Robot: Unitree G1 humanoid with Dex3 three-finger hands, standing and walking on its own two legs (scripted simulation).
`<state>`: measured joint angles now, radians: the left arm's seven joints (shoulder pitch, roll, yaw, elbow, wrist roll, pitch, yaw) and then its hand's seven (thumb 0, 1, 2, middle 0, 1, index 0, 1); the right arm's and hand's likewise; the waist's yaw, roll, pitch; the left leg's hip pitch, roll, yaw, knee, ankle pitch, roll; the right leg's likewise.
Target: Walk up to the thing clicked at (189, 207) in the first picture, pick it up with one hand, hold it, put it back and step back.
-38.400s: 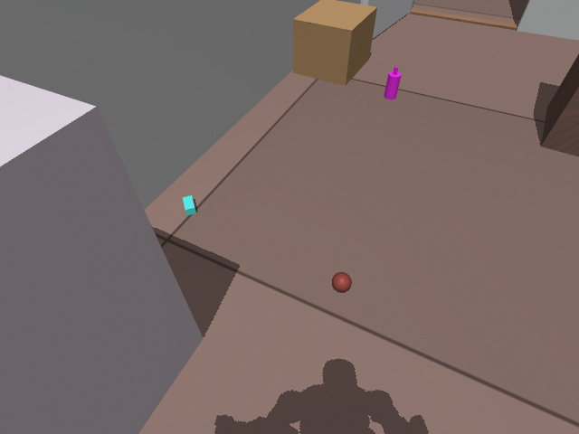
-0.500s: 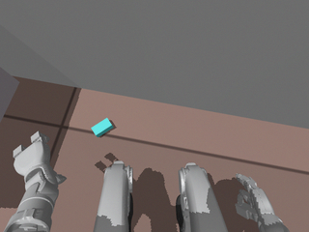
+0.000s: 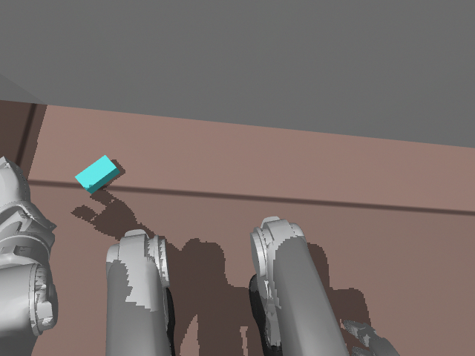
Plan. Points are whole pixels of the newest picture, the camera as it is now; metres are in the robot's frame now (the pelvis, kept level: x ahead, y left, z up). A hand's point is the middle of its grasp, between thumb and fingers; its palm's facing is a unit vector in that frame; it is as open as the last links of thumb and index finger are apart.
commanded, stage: rise first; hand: left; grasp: from above
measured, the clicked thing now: (98, 174) +0.51 +0.29 -0.36
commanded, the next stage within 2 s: approach in 0.84 s
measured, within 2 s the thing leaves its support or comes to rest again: neither
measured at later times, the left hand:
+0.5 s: hand (46, 193) +0.43 +0.34 -0.21, palm faces -0.27 -0.29 -0.92, open 12.2 cm
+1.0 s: hand (50, 190) +0.44 +0.34 -0.24, palm faces -0.29 -0.30 -0.91, open 12.3 cm
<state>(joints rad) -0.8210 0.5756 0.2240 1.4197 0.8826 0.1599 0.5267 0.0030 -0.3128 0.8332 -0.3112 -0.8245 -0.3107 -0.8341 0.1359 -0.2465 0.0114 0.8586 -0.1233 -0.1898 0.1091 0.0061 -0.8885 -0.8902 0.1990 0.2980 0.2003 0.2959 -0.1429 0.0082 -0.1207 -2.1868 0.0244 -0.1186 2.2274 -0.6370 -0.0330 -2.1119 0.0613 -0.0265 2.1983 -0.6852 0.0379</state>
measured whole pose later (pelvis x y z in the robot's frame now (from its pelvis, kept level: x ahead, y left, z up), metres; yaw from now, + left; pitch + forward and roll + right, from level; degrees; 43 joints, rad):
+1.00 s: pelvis +0.01 +0.00 -0.06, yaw -3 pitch +32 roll -7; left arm -0.98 0.74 0.31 1.58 0.94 0.12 0.52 0.00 -0.25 0.74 -0.38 -0.77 -0.38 -0.78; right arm 0.12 -0.31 0.08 0.83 -0.16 -0.22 0.26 0.00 -0.91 -0.90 0.19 0.30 0.20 0.30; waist -0.21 -0.02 0.01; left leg -2.35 0.02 -0.18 2.45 -0.68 -0.04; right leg -2.26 0.09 -0.07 2.39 -0.71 0.05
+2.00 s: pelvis +0.01 +0.00 -0.06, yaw -7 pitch +31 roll -11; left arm -1.23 0.89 0.21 1.76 0.93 0.18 0.59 0.00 -0.58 1.00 -0.11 -0.98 -0.09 -1.00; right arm 0.12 -0.33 0.24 0.76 -0.20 -0.31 0.28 0.00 -0.91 -0.90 0.19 0.30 0.20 0.30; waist -0.36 -0.08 0.14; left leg -2.34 0.03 -0.24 2.47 -0.70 -0.05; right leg -2.24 0.11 -0.12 2.36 -0.70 0.06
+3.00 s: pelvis +0.00 +0.02 -0.06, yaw -10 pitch +27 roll -15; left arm -1.22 1.07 0.23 1.86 0.93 0.13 0.69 0.00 -0.59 1.01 -0.11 -0.97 -0.08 -1.00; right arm 0.12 -0.36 0.36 0.69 -0.24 -0.34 0.31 0.00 -0.92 -0.90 0.19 0.30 0.20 0.30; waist -0.43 -0.15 0.24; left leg -2.31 0.04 -0.29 2.49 -0.69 -0.02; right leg -2.17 0.12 -0.16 2.32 -0.67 0.08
